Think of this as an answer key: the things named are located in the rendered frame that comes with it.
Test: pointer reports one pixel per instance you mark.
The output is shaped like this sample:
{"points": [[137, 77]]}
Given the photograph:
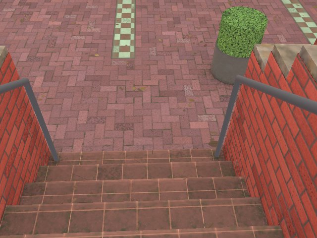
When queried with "stairs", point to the stairs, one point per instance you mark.
{"points": [[179, 193]]}

